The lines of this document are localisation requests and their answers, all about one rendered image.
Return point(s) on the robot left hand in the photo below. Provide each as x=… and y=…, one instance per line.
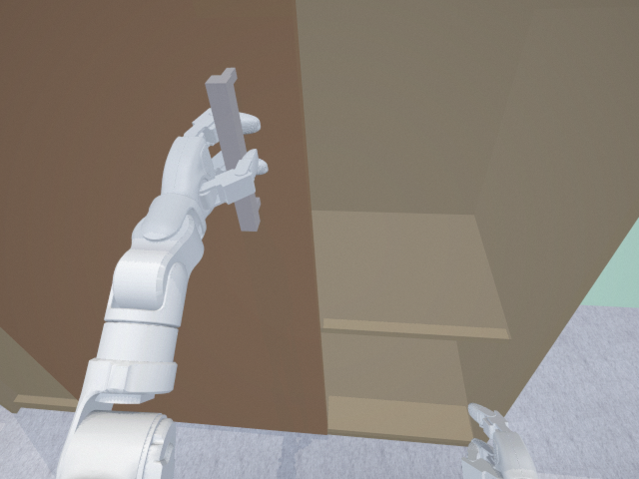
x=190, y=171

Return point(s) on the wardrobe door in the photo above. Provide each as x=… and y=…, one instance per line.
x=93, y=94
x=23, y=374

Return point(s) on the robot left upper arm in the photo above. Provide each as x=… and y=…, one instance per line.
x=121, y=445

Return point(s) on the robot right hand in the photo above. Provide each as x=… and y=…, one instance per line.
x=507, y=459

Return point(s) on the handle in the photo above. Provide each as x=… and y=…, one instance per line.
x=223, y=101

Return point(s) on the left robot forearm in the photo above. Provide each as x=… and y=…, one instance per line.
x=136, y=351

